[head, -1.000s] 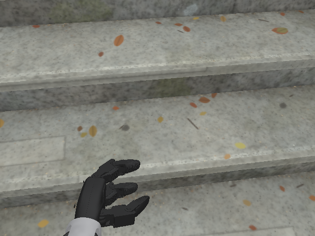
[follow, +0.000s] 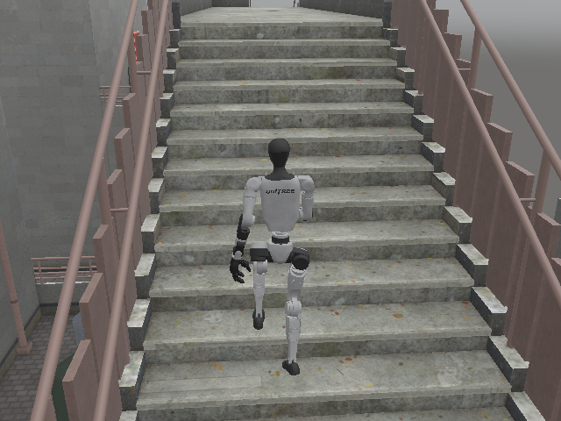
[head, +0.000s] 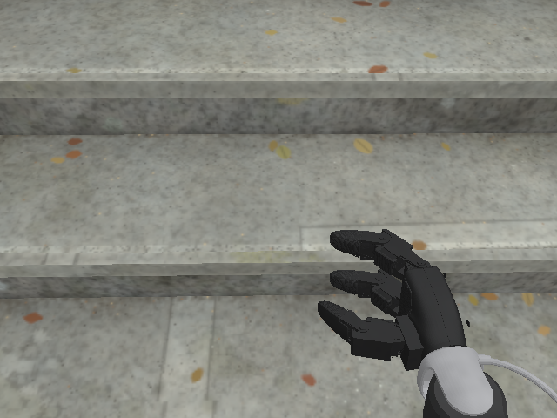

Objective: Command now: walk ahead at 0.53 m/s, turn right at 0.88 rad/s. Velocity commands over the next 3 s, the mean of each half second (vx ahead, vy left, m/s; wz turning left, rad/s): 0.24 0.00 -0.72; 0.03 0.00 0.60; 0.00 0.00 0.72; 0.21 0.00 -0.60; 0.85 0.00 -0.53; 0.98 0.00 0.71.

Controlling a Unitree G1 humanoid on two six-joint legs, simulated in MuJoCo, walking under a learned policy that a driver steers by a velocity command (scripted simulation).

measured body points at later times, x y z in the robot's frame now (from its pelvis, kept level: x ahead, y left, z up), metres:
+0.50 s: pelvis +0.27 -0.06 +0.16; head +0.27 -0.05 +0.61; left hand +0.58 -0.01 +0.11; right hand +0.20 -0.29 +0.02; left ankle +0.14 +0.15 -0.51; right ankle +0.37 -0.20 -0.45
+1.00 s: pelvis +0.34 -0.03 +0.28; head +0.33 -0.01 +0.72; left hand +0.59 +0.20 +0.22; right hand +0.42 -0.30 +0.17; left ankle +0.36 +0.05 -0.45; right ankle +0.33 -0.19 -0.33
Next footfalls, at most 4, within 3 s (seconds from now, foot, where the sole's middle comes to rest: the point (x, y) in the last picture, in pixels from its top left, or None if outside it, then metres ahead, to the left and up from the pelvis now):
0.02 left None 0.17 0.15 -0.65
0.42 right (427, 412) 0.40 -0.22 -0.49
0.86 left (276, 403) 0.40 0.04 -0.49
1.36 right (396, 384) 0.45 -0.18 -0.49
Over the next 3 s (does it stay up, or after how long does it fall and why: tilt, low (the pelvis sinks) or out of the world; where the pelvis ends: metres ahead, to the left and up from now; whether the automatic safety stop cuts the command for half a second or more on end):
stays up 1.15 -0.20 0.59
